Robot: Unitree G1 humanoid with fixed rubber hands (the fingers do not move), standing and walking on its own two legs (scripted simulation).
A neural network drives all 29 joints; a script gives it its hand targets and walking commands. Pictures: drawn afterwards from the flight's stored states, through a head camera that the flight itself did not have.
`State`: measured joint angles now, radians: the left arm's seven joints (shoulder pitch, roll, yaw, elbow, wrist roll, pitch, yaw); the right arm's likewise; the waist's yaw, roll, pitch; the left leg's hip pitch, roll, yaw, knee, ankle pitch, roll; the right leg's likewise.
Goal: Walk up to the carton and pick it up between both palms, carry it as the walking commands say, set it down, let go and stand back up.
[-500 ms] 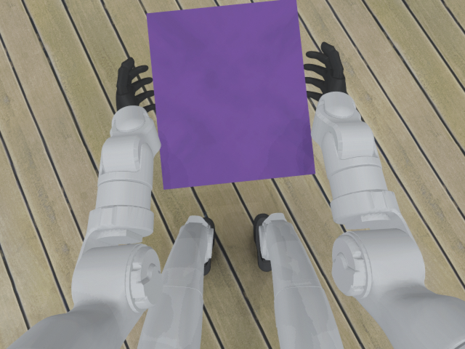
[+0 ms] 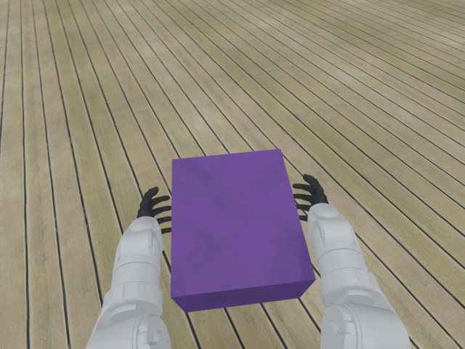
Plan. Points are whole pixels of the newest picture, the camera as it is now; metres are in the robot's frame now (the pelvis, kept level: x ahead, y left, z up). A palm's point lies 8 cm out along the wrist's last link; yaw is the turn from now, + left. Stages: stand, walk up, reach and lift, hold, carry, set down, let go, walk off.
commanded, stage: reach and lift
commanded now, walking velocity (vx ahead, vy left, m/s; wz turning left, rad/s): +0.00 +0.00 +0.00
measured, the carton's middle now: (234, 227) +0.36 +0.01 -0.05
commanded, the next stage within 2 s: hold in 1.72 s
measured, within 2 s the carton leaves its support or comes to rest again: neither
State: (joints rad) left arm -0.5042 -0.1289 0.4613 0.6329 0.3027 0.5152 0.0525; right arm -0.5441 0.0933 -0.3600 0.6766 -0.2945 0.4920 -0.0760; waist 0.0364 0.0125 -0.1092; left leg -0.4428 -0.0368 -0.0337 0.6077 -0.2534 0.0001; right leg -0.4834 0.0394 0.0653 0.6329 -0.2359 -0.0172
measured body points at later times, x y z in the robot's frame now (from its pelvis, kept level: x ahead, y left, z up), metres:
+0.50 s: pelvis +0.03 +0.00 +0.02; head -0.03 +0.00 +0.46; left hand +0.32 +0.18 +0.05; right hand +0.35 -0.13 +0.06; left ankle +0.03 +0.12 -0.72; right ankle +0.05 -0.11 -0.72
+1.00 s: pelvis +0.01 +0.01 +0.02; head -0.06 +0.01 +0.46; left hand +0.32 +0.17 +0.06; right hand +0.33 -0.15 +0.06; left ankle +0.03 +0.12 -0.72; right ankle +0.05 -0.11 -0.72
